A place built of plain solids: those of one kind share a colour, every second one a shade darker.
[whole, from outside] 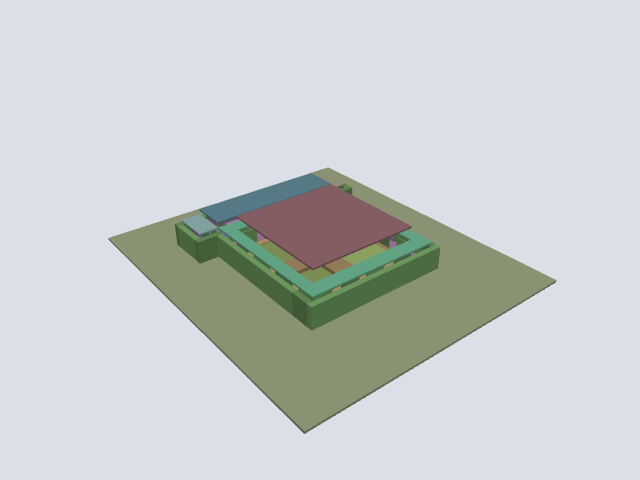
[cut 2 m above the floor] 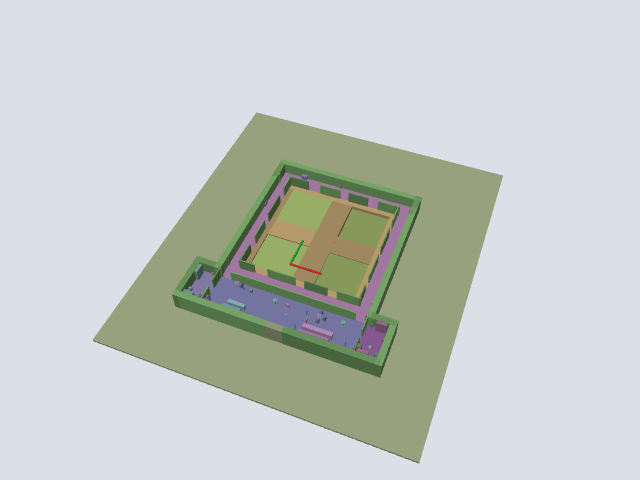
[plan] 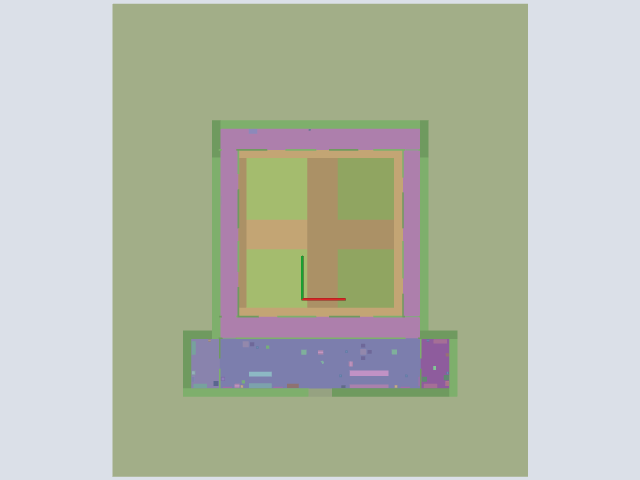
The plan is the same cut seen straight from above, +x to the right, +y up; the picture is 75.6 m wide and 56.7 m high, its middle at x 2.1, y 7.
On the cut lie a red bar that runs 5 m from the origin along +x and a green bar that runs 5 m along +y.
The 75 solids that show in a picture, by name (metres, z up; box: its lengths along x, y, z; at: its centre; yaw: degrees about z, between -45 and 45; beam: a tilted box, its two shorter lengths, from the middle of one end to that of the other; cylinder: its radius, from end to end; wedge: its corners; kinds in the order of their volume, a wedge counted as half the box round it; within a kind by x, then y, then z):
{
 "ground_under_all_1": {"box": [49.06, 55.9, 0.4], "at": [2.13, 6.97, -1.43]},
 "wall_1": {"box": [1.0, 7.8, 3.99], "at": [-13.6, -7.61, 0.71]},
 "wall_2": {"box": [4.45, 1.0, 3.99], "at": [-11.87, -4.2, 0.71]},
 "wall_3": {"box": [5.25, 1.0, 3.99], "at": [-11.47, -11.01, 0.71]},
 "wall_4": {"box": [1.0, 3.55, 3.99], "at": [-10.15, -2.93, 0.71]},
 "wall_5": {"box": [1.0, 21.5, 3.99], "at": [-10.15, 7.79, 0.71]},
 "wall_6": {"box": [1.0, 4.4, 3.99], "at": [-10.15, 18.95, 0.71]},
 "wall_7": {"box": [0.2, 2.5, 3.99], "at": [-9.74, -9.46, 0.71]},
 "wall_8": {"box": [0.2, 2.5, 3.99], "at": [-9.74, -5.75, 0.71]},
 "wall_9": {"box": [0.2, 3.6, 3.99], "at": [-7.54, -0.36, 0.71]},
 "wall_10": {"box": [0.2, 3.65, 3.99], "at": [-7.54, 5.07, 0.71]},
 "wall_11": {"box": [0.2, 4.6, 3.99], "at": [-7.54, 10.7, 0.71]},
 "wall_12": {"box": [0.2, 2.95, 3.99], "at": [-7.54, 16.27, 0.71]},
 "wall_13": {"box": [2.5, 0.2, 3.99], "at": [-6.4, -2.06, 0.71]},
 "wall_14": {"box": [3.53, 0.2, 3.99], "at": [-5.88, 17.64, 0.71]},
 "wall_15": {"box": [11.38, 1.0, 3.99], "at": [-4.96, -11.01, 0.71]},
 "wall_16": {"box": [4.6, 0.2, 3.99], "at": [-0.65, -2.06, 0.71]},
 "wall_17": {"box": [3.62, 0.2, 3.99], "at": [-0.16, 17.64, 0.71]},
 "wall_18": {"box": [3.62, 0.2, 3.99], "at": [-0.16, 17.64, 0.71]},
 "wall_19": {"box": [25.55, 1.0, 3.99], "at": [2.13, 20.65, 0.71]},
 "wall_20": {"box": [20.1, 0.2, 3.99], "at": [2.15, -4.61, 0.71]},
 "wall_21": {"box": [3.48, 0.2, 3.99], "at": [4.89, 17.64, 0.71]},
 "wall_22": {"box": [3.67, 0.2, 3.99], "at": [4.99, -2.06, 0.71]},
 "wall_23": {"box": [11.38, 1.0, 3.99], "at": [9.22, -11.01, 0.71]},
 "wall_24": {"box": [3.63, 0.2, 3.99], "at": [10.19, -2.06, 0.71]},
 "wall_25": {"box": [3.63, 0.2, 3.99], "at": [10.19, 17.64, 0.71]},
 "wall_26": {"box": [3.77, 0.2, 3.99], "at": [10.27, 17.64, 0.71]},
 "wall_27": {"box": [0.2, 2.8, 3.99], "at": [11.9, -0.76, 0.71]},
 "wall_28": {"box": [0.2, 4.45, 3.99], "at": [11.9, 4.67, 0.71]},
 "wall_29": {"box": [0.2, 4.25, 3.99], "at": [11.9, 10.52, 0.71]},
 "wall_30": {"box": [0.2, 3.4, 3.99], "at": [11.9, 16.05, 0.71]},
 "wall_31": {"box": [0.2, 2.5, 3.99], "at": [14.01, -5.75, 0.71]},
 "wall_32": {"box": [1.0, 3.55, 3.99], "at": [14.41, -2.93, 0.71]},
 "wall_33": {"box": [1.0, 21.5, 3.99], "at": [14.41, 7.79, 0.71]},
 "wall_34": {"box": [1.0, 4.4, 3.99], "at": [14.41, 18.95, 0.71]},
 "wall_35": {"box": [5.25, 1.0, 3.99], "at": [15.73, -11.01, 0.71]},
 "wall_36": {"box": [4.45, 1.0, 3.99], "at": [16.13, -4.2, 0.71]},
 "wall_37": {"box": [1.0, 7.8, 3.99], "at": [17.86, -7.61, 0.71]},
 "floor_corr_1": {"box": [2.2, 19.7, 1.28], "at": [-8.64, 7.79, -0.64]},
 "floor_corr_2": {"box": [23.75, 2.55, 1.28], "at": [2.13, -3.33, -0.64]},
 "floor_corr_3": {"box": [23.75, 2.6, 1.28], "at": [2.13, 18.95, -0.64]},
 "floor_corr_4": {"box": [2.1, 19.7, 1.28], "at": [12.96, 7.79, -0.64]},
 "floor_gang_1": {"box": [0.95, 17.7, 1.28], "at": [-7.07, 7.84, -0.64]},
 "floor_gang_2": {"box": [7.2, 3.5, 1.28], "at": [-3.0, 7.64, -0.64]},
 "floor_gang_3": {"box": [19.45, 1.05, 1.28], "at": [2.18, -1.53, -0.64]},
 "floor_gang_4": {"box": [19.45, 0.95, 1.28], "at": [2.18, 17.17, -0.64]},
 "floor_gang_5": {"box": [3.6, 17.7, 1.28], "at": [2.4, 7.84, -0.64]},
 "floor_gang_6": {"box": [6.65, 3.5, 1.28], "at": [7.53, 7.64, -0.64]},
 "floor_gang_7": {"box": [1.05, 17.7, 1.28], "at": [11.38, 7.84, -0.64]},
 "step_tier_1": {"box": [7.2, 6.9, 1.03], "at": [-3.0, 2.44, -0.77]},
 "step_tier_2": {"box": [7.2, 7.3, 1.28], "at": [-3.0, 13.04, -0.64]},
 "step_tier_3": {"box": [6.65, 6.9, 1.13], "at": [7.53, 2.44, -0.71]},
 "step_tier_4": {"box": [6.65, 7.3, 0.63], "at": [7.53, 13.04, -0.96]},
 "floor_foyer_1": {"box": [23.75, 6.0, 1.28], "at": [2.13, -7.61, -0.64]},
 "ceil_hall_1": {"box": [19.45, 19.7, 0.3], "at": [2.18, 7.79, 5.8]},
 "ceil_corr_1": {"box": [2.2, 19.7, 0.3], "at": [-8.64, 7.79, 3.4]},
 "ceil_corr_2": {"box": [23.75, 2.55, 0.3], "at": [2.13, -3.33, 3.4]},
 "ceil_corr_3": {"box": [23.75, 2.6, 0.3], "at": [2.13, 18.95, 3.4]},
 "ceil_corr_4": {"box": [2.1, 19.7, 0.3], "at": [12.96, 7.79, 3.4]},
 "ceil_foyer_1": {"box": [23.75, 6.0, 0.3], "at": [2.13, -7.61, 4.35]},
 "floor_cloaks_1": {"box": [3.45, 6.0, 1.28], "at": [-11.47, -7.61, -0.64]},
 "floor_store_1": {"box": [3.45, 6.0, 1.28], "at": [15.73, -7.61, -0.64]},
 "door_leaf_1": {"box": [2.8, 0.97, 4.55], "at": [2.13, -11.02, 0.99]},
 "bar_foyer_1": {"box": [4.6, 0.4, 2.1], "at": [7.91, -10.28, 1.05]},
 "bar_foyer_2": {"box": [4.6, 0.65, 1.1], "at": [7.91, -8.75, 0.55]},
 "ceil_cloaks_1": {"box": [3.45, 6.0, 0.3], "at": [-11.47, -7.61, 3.4]},
 "ceil_store_1": {"box": [3.45, 6.0, 0.3], "at": [15.73, -7.61, 3.4]},
 "cloakroom_foyer_1": {"box": [2.7, 0.55, 1.75], "at": [-4.95, -10.2, 0.87]},
 "cloakroom_foyer_2": {"box": [2.7, 0.55, 1.0], "at": [-4.95, -8.85, 0.5]},
 "shelves_cloaks_1": {"box": [0.5, 1.6, 2.0], "at": [-12.81, -5.75, 1.0]},
 "shelves_cloaks_2": {"box": [1.6, 0.5, 2.0], "at": [-12.04, -10.22, 1.0]},
 "shelves_store_1": {"box": [1.6, 0.5, 2.0], "at": [15.15, -10.22, 1.0]},
 "shelves_store_2": {"box": [1.6, 0.5, 2.0], "at": [16.3, -4.99, 1.0]},
 "case_1": {"box": [1.0, 0.55, 0.81], "at": [-5.82, 19.84, 0.49]},
 "bench_foyer_1": {"box": [1.4, 0.5, 0.46], "at": [-1.09, -10.22, 0.22]}
}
